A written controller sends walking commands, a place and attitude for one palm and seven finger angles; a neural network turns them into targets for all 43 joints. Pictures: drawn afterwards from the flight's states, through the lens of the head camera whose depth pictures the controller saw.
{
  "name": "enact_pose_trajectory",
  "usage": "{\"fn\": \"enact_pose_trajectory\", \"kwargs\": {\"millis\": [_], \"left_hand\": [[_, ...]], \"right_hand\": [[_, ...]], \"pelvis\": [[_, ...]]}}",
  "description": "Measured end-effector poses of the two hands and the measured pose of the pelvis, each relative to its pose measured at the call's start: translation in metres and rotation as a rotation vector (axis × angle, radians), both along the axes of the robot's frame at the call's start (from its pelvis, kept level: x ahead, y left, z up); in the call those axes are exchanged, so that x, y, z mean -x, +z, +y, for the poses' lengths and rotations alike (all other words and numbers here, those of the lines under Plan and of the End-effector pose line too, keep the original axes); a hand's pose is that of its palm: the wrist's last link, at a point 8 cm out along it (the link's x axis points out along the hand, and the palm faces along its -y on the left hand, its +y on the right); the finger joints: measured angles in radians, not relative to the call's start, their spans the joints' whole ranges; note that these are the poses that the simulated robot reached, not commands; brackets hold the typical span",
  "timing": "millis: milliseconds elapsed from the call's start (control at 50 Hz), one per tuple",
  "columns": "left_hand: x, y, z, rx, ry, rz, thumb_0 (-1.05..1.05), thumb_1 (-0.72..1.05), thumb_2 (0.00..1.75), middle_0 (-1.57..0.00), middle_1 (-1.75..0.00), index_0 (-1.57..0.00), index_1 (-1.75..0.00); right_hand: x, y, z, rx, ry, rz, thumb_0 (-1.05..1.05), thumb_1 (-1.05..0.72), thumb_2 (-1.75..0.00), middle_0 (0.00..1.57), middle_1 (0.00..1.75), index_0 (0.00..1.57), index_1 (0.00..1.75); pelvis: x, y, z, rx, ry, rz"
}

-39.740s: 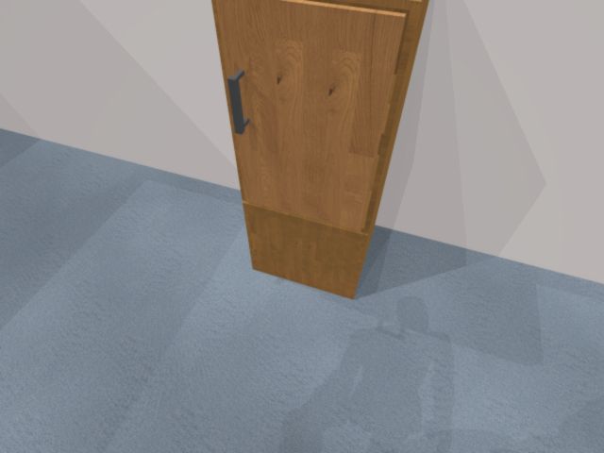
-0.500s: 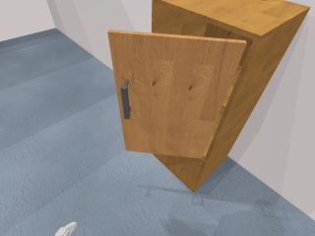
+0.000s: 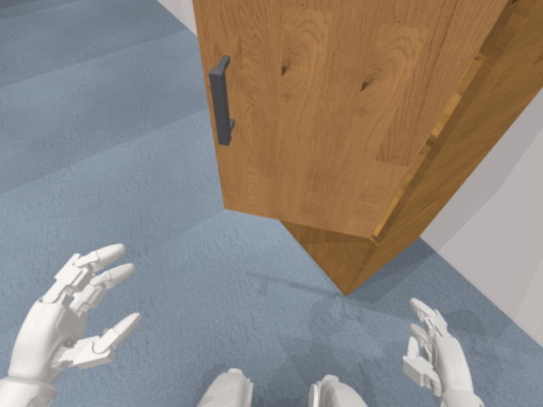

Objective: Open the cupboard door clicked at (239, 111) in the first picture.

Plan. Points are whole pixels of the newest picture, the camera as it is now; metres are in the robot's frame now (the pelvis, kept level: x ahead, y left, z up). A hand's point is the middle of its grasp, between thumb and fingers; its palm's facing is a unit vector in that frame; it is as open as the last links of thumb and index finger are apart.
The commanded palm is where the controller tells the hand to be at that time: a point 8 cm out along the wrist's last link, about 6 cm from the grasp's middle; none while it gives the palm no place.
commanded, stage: raise the hand with hooked fingers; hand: left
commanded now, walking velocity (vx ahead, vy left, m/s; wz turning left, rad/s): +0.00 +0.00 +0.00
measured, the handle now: (224, 102) +0.55 +0.15 +0.11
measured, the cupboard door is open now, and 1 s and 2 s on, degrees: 41 41 41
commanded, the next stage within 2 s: move the hooked fingers beside the handle in 1.50 s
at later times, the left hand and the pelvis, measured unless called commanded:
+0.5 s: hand (87, 279) +0.24 +0.26 +0.08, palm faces -0.07 -1.00 -0.05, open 12.6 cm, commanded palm +0.22 +0.31 +0.09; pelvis +0.00 +0.02 +0.03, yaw -1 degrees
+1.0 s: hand (55, 222) +0.29 +0.30 +0.12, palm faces -0.06 -1.00 -0.05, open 13.9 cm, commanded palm +0.27 +0.35 +0.12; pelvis +0.01 +0.04 +0.04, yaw -1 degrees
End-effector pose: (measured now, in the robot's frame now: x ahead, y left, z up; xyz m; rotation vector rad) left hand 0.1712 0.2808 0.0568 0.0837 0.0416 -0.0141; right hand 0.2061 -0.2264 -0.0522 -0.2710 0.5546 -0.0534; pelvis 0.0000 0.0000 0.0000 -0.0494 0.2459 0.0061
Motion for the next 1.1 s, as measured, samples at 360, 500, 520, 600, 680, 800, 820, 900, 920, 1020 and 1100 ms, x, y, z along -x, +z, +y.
{"fn": "enact_pose_trajectory", "kwargs": {"millis": [360,500,520,600,680,800,820,900,920,1020,1100], "left_hand": [[-0.046,0.02,0.022,0.027,-0.057,0.04,0.0,-0.02,0.51,-0.27,-0.89,-0.27,-0.89],[-0.053,0.027,0.034,0.03,-0.052,0.003,0.0,-0.18,0.44,-0.28,-1.0,-0.28,-0.99],[-0.054,0.029,0.036,0.03,-0.052,-0.002,0.0,-0.21,0.43,-0.28,-1.01,-0.28,-1.01],[-0.061,0.035,0.043,0.029,-0.054,-0.007,-0.01,-0.3,0.39,-0.29,-1.07,-0.29,-1.07],[-0.069,0.042,0.052,0.03,-0.052,-0.005,-0.01,-0.39,0.35,-0.29,-1.13,-0.3,-1.12],[-0.081,0.05,0.066,0.04,-0.042,-0.005,-0.01,-0.46,0.32,-0.3,-1.17,-0.3,-1.17],[-0.083,0.051,0.068,0.04,-0.042,-0.003,-0.01,-0.47,0.32,-0.3,-1.18,-0.3,-1.18],[-0.093,0.056,0.073,0.037,-0.05,-0.003,-0.01,-0.49,0.31,-0.3,-1.19,-0.3,-1.19],[-0.095,0.058,0.074,0.037,-0.051,-0.005,-0.01,-0.49,0.31,-0.3,-1.19,-0.3,-1.19],[-0.107,0.067,0.081,0.039,-0.049,-0.018,-0.02,-0.5,0.31,-0.3,-1.2,-0.3,-1.19],[-0.115,0.069,0.083,0.053,-0.05,-0.011,-0.02,-0.5,0.31,-0.3,-1.2,-0.3,-1.19]], "right_hand": [[0.065,0.007,-0.024,0.032,-0.127,0.125,0.01,-0.9,-0.89,0.2,0.3,0.2,0.3],[0.061,0.023,-0.019,0.063,-0.121,0.093,0.01,-0.9,-0.89,0.2,0.3,0.2,0.3],[0.059,0.024,-0.017,0.061,-0.117,0.087,0.01,-0.9,-0.89,0.2,0.3,0.2,0.3],[0.052,0.029,-0.004,0.048,-0.096,0.066,0.01,-0.9,-0.89,0.2,0.3,0.2,0.3],[0.047,0.031,0.01,0.028,-0.075,0.057,0.01,-0.9,-0.89,0.2,0.3,0.2,0.3],[0.045,0.031,0.024,0.013,-0.057,0.069,0.01,-0.9,-0.89,0.21,0.31,0.2,0.3],[0.045,0.031,0.025,0.013,-0.056,0.073,0.01,-0.9,-0.89,0.21,0.31,0.2,0.3],[0.048,0.031,0.026,0.019,-0.06,0.092,0.01,-0.9,-0.89,0.21,0.31,0.2,0.3],[0.049,0.031,0.025,0.021,-0.063,0.097,0.01,-0.9,-0.89,0.21,0.31,0.2,0.3],[0.055,0.032,0.019,0.034,-0.081,0.124,0.01,-0.9,-0.89,0.21,0.31,0.2,0.3],[0.061,0.033,0.013,0.042,-0.099,0.141,0.01,-0.9,-0.89,0.21,0.31,0.2,0.3]], "pelvis": [[-0.002,0.021,0.007,-0.013,-0.026,-0.015],[-0.002,0.026,0.016,-0.005,-0.022,-0.039],[-0.002,0.026,0.017,-0.003,-0.021,-0.042],[-0.002,0.029,0.022,0.001,-0.018,-0.053],[-0.003,0.032,0.027,0.003,-0.018,-0.061],[-0.004,0.036,0.032,0.005,-0.016,-0.069],[-0.004,0.036,0.033,0.005,-0.016,-0.07],[-0.006,0.039,0.035,0.006,-0.016,-0.073],[-0.006,0.039,0.036,0.005,-0.017,-0.074],[-0.008,0.042,0.036,0.004,-0.019,-0.076],[-0.009,0.044,0.035,0.001,-0.022,-0.072]]}}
